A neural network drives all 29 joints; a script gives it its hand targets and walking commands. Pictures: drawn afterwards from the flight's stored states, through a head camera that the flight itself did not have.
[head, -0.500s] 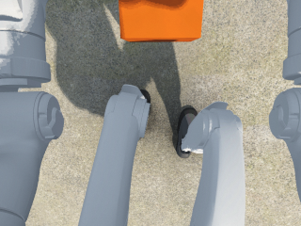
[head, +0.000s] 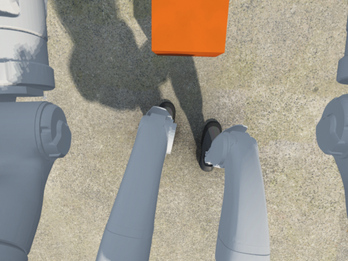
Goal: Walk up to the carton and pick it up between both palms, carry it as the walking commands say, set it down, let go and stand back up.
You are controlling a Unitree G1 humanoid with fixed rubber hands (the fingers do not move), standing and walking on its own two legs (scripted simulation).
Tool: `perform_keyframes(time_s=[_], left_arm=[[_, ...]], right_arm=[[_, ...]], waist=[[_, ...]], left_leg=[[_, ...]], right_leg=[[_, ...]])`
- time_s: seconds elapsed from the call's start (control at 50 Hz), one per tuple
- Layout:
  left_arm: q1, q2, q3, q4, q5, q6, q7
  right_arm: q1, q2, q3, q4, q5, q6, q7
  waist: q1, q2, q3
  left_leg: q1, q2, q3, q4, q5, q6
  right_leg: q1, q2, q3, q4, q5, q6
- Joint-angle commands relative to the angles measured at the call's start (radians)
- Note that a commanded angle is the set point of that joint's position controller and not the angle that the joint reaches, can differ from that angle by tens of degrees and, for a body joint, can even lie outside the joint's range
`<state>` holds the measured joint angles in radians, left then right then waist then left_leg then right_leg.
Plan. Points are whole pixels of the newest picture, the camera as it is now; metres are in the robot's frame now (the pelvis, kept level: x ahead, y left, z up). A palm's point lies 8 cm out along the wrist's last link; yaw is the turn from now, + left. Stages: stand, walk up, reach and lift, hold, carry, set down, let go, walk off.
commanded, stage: set down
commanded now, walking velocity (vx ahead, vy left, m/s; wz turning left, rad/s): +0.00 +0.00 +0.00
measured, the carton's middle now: (189, 3) +0.61 +0.08 -0.49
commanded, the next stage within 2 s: let go in 0.30 s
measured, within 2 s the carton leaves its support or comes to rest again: neither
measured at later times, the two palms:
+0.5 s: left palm out of the picture +0.51 +0.26 -0.04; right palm out of the picture +0.58 -0.12 -0.04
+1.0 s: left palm out of the picture +0.33 +0.25 +0.09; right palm out of the picture +0.40 -0.17 +0.09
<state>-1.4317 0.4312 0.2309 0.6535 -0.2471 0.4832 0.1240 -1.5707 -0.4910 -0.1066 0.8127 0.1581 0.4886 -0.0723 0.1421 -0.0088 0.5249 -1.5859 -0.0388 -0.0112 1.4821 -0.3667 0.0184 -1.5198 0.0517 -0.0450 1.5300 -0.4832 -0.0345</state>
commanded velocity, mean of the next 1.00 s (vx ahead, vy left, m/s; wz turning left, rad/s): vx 0.00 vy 0.00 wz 0.00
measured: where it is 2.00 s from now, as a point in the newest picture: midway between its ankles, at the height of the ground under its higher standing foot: (184, 145)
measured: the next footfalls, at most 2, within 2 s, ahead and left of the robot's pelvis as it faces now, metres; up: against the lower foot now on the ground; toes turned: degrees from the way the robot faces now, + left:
none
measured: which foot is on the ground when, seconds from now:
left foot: down 0.00-1.00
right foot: down 0.00-1.00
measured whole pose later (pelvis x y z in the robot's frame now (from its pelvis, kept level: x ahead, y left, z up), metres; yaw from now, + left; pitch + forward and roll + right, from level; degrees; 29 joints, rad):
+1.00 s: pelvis +0.07 +0.02 +0.16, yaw +0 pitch +11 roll -1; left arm -0.16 0.20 0.04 0.47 -0.04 0.17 -0.06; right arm -0.32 -0.15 -0.17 0.58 -0.06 0.16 -0.03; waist 0.09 0.02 0.12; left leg -0.71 -0.05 0.01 0.77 -0.25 0.05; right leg -0.66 0.04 0.03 0.79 -0.33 0.00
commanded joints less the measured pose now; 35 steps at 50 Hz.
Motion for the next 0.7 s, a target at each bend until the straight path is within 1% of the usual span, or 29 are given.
perform_keyframes(time_s=[0.0,0.02,0.04,0.06,0.08,0.1,0.12,0.16,0.18,0.2,0.22,0.24,0.26,0.28,0.32,0.34,0.36,0.4,0.42,0.44,0.46,0.48,0.5,0.52,0.54,0.58,0.6,0.66,0.68], left_arm=[[-0.336,0.101,-0.011,-0.210,-0.005,-0.055,-0.005],[-0.289,0.138,0.024,-0.143,0.030,-0.059,-0.010],[-0.282,0.149,0.025,-0.238,0.031,-0.081,-0.012],[-0.205,0.137,0.061,-0.188,0.032,-0.083,-0.014],[-0.258,0.135,0.062,-0.264,0.019,-0.101,-0.004],[-0.257,0.141,0.064,-0.211,0.031,-0.095,-0.001],[-0.246,0.127,0.060,-0.138,0.033,-0.106,-0.007],[-0.273,0.113,0.084,-0.096,0.074,-0.133,-0.020],[-0.282,0.064,0.063,-0.140,0.072,-0.143,-0.017],[-0.246,0.047,0.078,-0.051,0.107,-0.158,-0.026],[-0.230,0.017,0.064,-0.075,0.099,-0.169,-0.020],[-0.205,0.021,0.080,-0.027,0.127,-0.185,-0.018],[-0.221,0.045,0.104,-0.042,0.140,-0.197,-0.020],[-0.214,0.049,0.113,-0.052,0.174,-0.203,-0.019],[-0.108,0.012,0.068,0.014,0.147,-0.196,-0.034],[-0.167,0.052,0.095,-0.036,0.152,-0.206,-0.045],[-0.052,0.038,0.082,-0.049,0.159,-0.195,-0.044],[0.078,0.092,0.035,-0.258,0.195,-0.199,-0.069],[-0.015,0.105,-0.017,-0.278,0.153,-0.177,-0.082],[0.156,0.108,-0.026,-0.318,0.175,-0.170,-0.086],[0.113,0.150,-0.058,-0.467,0.151,-0.172,-0.086],[0.139,0.221,-0.008,-0.486,0.184,-0.166,-0.088],[0.169,0.178,-0.044,-0.415,0.165,-0.153,-0.101],[0.204,0.234,0.008,-0.447,0.190,-0.152,-0.101],[0.353,0.151,-0.068,-0.446,0.151,-0.143,-0.111],[0.429,0.187,-0.021,-0.511,0.157,-0.148,-0.114],[0.504,0.113,-0.079,-0.521,0.126,-0.145,-0.117],[0.757,-0.006,-0.112,-0.352,0.117,-0.179,-0.165],[0.662,0.028,-0.085,-0.390,0.125,-0.198,-0.162]], right_arm=[[-0.382,-0.196,-0.046,-0.173,-0.009,-0.077,0.029],[-0.296,-0.172,-0.059,-0.059,-0.052,-0.062,0.026],[-0.307,-0.165,-0.052,-0.139,-0.025,-0.083,0.034],[-0.304,-0.137,-0.044,-0.195,-0.004,-0.103,0.038],[-0.336,-0.140,-0.029,-0.224,0.006,-0.109,0.043],[-0.325,-0.208,-0.062,-0.162,-0.048,-0.110,0.043],[-0.370,-0.192,-0.068,-0.170,-0.033,-0.122,0.032],[-0.343,-0.174,-0.100,-0.050,-0.056,-0.134,0.047],[-0.297,-0.160,-0.105,-0.054,-0.070,-0.160,0.042],[-0.258,-0.055,-0.046,0.023,-0.064,-0.160,0.050],[-0.292,-0.141,-0.095,-0.050,-0.075,-0.182,0.056],[-0.286,-0.090,-0.077,0.005,-0.087,-0.190,0.067],[-0.217,-0.078,-0.070,0.055,-0.091,-0.196,0.069],[-0.272,-0.096,-0.072,-0.010,-0.103,-0.206,0.071],[-0.210,-0.035,-0.023,-0.007,-0.095,-0.198,0.058],[-0.235,-0.076,-0.049,-0.013,-0.133,-0.199,0.036],[-0.173,-0.078,-0.065,-0.079,-0.136,-0.191,0.041],[0.060,-0.033,-0.069,-0.232,-0.137,-0.184,-0.018],[-0.011,-0.026,-0.088,-0.256,-0.164,-0.164,-0.040],[0.161,-0.028,-0.081,-0.327,-0.169,-0.158,-0.064],[0.080,-0.039,-0.117,-0.503,-0.171,-0.152,-0.096],[0.137,-0.027,-0.100,-0.487,-0.164,-0.139,-0.108],[0.151,-0.031,-0.134,-0.482,-0.156,-0.134,-0.110],[0.231,-0.001,-0.084,-0.497,-0.145,-0.121,-0.111],[0.348,0.070,-0.047,-0.568,-0.117,-0.130,-0.110],[0.373,0.067,-0.034,-0.686,-0.088,-0.136,-0.106],[0.472,0.068,-0.045,-0.651,-0.116,-0.146,-0.095],[0.693,0.153,0.004,-0.555,-0.101,-0.179,-0.066],[0.651,0.154,-0.012,-0.515,-0.083,-0.194,-0.048]], waist=[[-0.021,0.009,-2.137],[0.002,0.017,-2.059],[0.013,-0.001,-2.108],[0.023,-0.040,-2.104],[0.058,-0.068,-2.209],[0.015,-0.063,-2.106],[0.025,-0.057,-2.047],[0.037,-0.030,-1.879],[-0.015,-0.005,-1.905],[0.029,-0.017,-1.801],[0.009,0.014,-1.851],[0.039,-0.026,-1.782],[0.027,-0.037,-1.743],[0.059,-0.041,-1.883],[0.046,-0.084,-1.914],[0.039,-0.089,-1.933],[0.043,-0.102,-2.033],[0.058,0.018,-2.317],[0.005,0.024,-2.308],[0.012,0.054,-2.363],[-0.025,-0.017,-2.397],[0.014,0.003,-2.300],[-0.030,0.040,-2.127],[0.023,-0.008,-2.092],[-0.036,0.000,-2.103],[0.012,-0.002,-2.046],[-0.039,0.025,-1.991],[-0.046,0.053,-1.675],[-0.033,0.081,-1.496]], left_leg=[[1.030,-0.007,-0.026,-0.232,0.477,-0.068],[0.954,-0.004,-0.016,-0.276,0.452,-0.078],[1.039,-0.005,-0.016,-0.287,0.512,-0.069],[1.053,-0.005,-0.013,-0.302,0.567,-0.058],[1.086,-0.012,-0.029,-0.281,0.639,-0.050],[0.981,-0.003,-0.017,-0.325,0.508,-0.060],[0.940,-0.009,-0.017,-0.344,0.528,-0.053],[0.968,0.009,-0.037,-0.390,0.498,-0.050],[1.046,0.006,-0.052,-0.384,0.601,-0.065],[0.987,0.004,-0.039,-0.391,0.553,-0.060],[1.060,0.005,-0.037,-0.400,0.552,-0.068],[1.019,0.014,-0.057,-0.404,0.541,-0.067],[1.024,0.014,-0.042,-0.410,0.540,-0.067],[1.061,0.012,-0.045,-0.406,0.578,-0.073],[1.019,-0.001,-0.016,-0.428,0.513,-0.046],[0.954,-0.010,-0.007,-0.428,0.493,-0.046],[1.065,-0.015,-0.014,-0.431,0.575,-0.044],[1.299,-0.014,0.010,-0.398,0.779,-0.049],[1.327,-0.005,-0.013,-0.405,0.694,-0.042],[1.338,-0.013,0.004,-0.419,0.697,-0.041],[1.331,-0.014,-0.013,-0.431,0.687,-0.029],[1.299,-0.020,0.006,-0.432,0.632,-0.016],[1.288,-0.021,-0.018,-0.477,0.610,-0.022],[1.243,-0.015,-0.009,-0.497,0.520,-0.013],[1.338,-0.009,-0.040,-0.529,0.535,-0.009],[1.323,-0.014,-0.044,-0.516,0.587,0.000],[1.425,-0.003,-0.066,-0.537,0.626,-0.018],[1.401,0.023,-0.084,-0.603,0.550,-0.013],[1.344,0.024,-0.086,-0.633,0.431,-0.020]], right_leg=[[0.524,0.049,0.043,-0.255,0.288,0.015],[0.539,0.055,0.047,-0.292,0.289,0.015],[0.596,0.053,0.051,-0.302,0.344,0.021],[0.633,0.061,0.046,-0.335,0.387,0.033],[0.683,0.058,0.071,-0.309,0.454,0.029],[0.717,0.046,0.069,-0.350,0.396,0.028],[0.718,0.039,0.076,-0.350,0.437,0.034],[0.603,0.034,0.087,-0.412,0.328,0.033],[0.574,0.041,0.057,-0.412,0.378,0.032],[0.501,0.043,0.062,-0.439,0.333,0.034],[0.548,0.043,0.055,-0.440,0.327,0.024],[0.488,0.040,0.050,-0.436,0.300,0.032],[0.499,0.036,0.054,-0.466,0.320,0.034],[0.543,0.047,0.045,-0.444,0.330,0.039],[0.746,0.030,0.075,-0.480,0.397,0.039],[0.787,0.029,0.085,-0.473,0.412,0.041],[0.812,0.038,0.069,-0.464,0.472,0.046],[0.919,0.037,0.086,-0.476,0.624,0.069],[0.852,0.042,0.062,-0.467,0.508,0.076],[1.041,0.035,0.093,-0.488,0.598,0.068],[1.048,0.050,0.082,-0.472,0.611,0.078],[1.045,0.042,0.112,-0.498,0.532,0.080],[0.941,0.034,0.097,-0.542,0.476,0.077],[0.974,0.027,0.117,-0.556,0.397,0.073],[0.989,0.029,0.086,-0.555,0.429,0.071],[1.025,0.022,0.104,-0.570,0.446,0.072],[0.981,0.027,0.085,-0.589,0.437,0.065],[0.877,0.004,0.096,-0.660,0.340,0.046],[0.811,-0.003,0.094,-0.680,0.239,0.042]])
